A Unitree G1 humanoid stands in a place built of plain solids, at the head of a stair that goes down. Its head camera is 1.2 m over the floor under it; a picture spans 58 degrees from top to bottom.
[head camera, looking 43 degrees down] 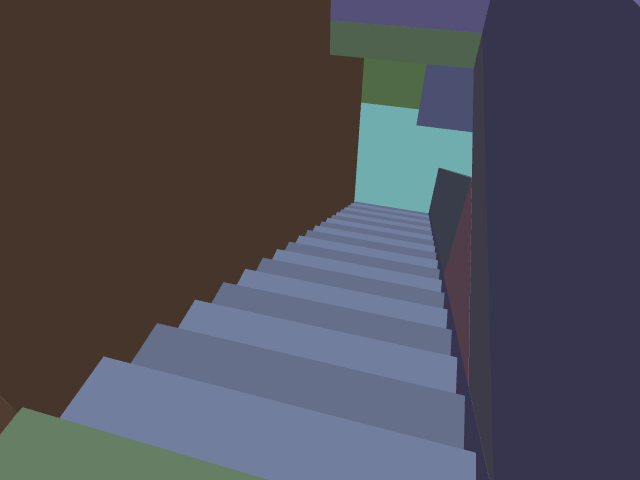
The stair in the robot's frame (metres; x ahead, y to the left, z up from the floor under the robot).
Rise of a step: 0.18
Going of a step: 0.28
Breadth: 1.31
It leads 15 degrees to the right of straight ahead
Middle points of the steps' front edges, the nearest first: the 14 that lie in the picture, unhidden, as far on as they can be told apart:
0.42 0.23 0.00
0.69 0.15 -0.17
0.97 0.08 -0.35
1.24 0.01 -0.53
1.51 -0.07 -0.70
1.79 -0.14 -0.88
2.06 -0.21 -1.05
2.34 -0.28 -1.23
2.61 -0.36 -1.41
2.89 -0.43 -1.58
3.16 -0.50 -1.76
3.43 -0.58 -1.94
3.71 -0.65 -2.11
3.98 -0.72 -2.29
